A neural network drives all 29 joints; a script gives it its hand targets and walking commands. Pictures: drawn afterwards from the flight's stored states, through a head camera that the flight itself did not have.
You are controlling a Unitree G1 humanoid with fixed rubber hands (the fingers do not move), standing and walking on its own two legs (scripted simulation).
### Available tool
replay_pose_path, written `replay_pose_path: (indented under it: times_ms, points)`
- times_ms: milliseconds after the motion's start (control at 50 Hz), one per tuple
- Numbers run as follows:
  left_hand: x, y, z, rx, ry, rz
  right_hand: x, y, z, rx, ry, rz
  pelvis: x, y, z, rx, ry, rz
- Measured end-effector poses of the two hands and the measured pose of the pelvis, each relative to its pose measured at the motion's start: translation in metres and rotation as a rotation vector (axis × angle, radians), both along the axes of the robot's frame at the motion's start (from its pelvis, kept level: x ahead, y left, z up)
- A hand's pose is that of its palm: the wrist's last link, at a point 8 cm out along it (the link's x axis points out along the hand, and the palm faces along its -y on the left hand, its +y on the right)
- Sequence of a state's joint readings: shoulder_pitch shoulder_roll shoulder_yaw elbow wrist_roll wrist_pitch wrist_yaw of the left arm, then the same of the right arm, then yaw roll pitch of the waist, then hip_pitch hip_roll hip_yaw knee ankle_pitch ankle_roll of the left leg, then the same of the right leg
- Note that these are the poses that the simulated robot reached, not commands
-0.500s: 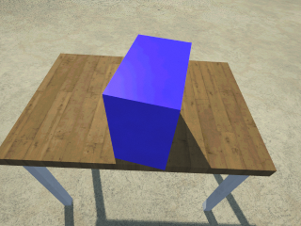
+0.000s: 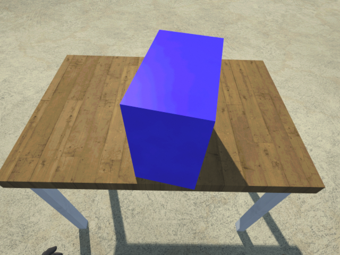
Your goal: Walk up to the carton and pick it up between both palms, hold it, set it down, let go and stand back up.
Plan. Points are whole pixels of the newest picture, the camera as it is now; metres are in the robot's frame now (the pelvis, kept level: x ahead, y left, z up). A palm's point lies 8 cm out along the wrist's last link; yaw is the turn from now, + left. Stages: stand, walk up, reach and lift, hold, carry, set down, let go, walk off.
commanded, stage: walk up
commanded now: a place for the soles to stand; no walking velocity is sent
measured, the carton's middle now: (177, 111) +0.47 -0.03 +0.05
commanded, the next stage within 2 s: stand in 0.66 s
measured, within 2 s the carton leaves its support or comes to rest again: neither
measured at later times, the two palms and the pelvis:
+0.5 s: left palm out of the picture +0.06 +0.31 -0.10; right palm out of the picture +0.12 -0.26 -0.08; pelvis -0.01 +0.01 +0.02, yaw +0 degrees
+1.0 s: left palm out of the picture +0.07 +0.29 -0.09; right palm out of the picture +0.07 -0.29 -0.09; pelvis -0.01 +0.00 +0.03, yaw +1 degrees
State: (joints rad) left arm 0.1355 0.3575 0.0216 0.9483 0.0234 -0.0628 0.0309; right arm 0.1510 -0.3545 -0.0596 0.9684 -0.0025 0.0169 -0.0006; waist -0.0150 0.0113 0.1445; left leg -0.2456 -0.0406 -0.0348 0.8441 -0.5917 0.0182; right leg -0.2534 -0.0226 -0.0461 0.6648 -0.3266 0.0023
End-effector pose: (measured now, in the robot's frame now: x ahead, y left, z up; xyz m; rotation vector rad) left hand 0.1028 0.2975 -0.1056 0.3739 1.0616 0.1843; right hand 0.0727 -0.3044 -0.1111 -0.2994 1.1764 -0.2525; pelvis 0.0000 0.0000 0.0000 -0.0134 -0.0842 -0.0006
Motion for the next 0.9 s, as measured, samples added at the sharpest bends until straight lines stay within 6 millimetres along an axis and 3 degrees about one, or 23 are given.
replay_pose_path:
  times_ms: [220,520,700,900]
  points:
    - [-0.001,0.020,-0.008,-0.052,0.008,0.050,0.011,0.023,0.015,-0.020,-0.040,0.036,-0.005,0.017,0.004,0.007,-0.010,0.002]
    - [-0.045,0.012,0.005,-0.062,0.125,0.086,0.046,0.039,0.027,0.045,-0.090,0.071,-0.007,0.014,0.023,0.016,0.005,0.003]
    - [-0.055,0.003,0.010,-0.061,0.153,0.093,0.033,0.031,0.022,0.051,-0.038,0.068,-0.008,0.009,0.028,0.023,0.027,0.007]
    - [-0.041,-0.003,0.013,-0.053,0.131,0.079,0.007,0.019,0.018,0.051,0.024,0.030,-0.006,0.001,0.028,0.021,0.034,0.012]
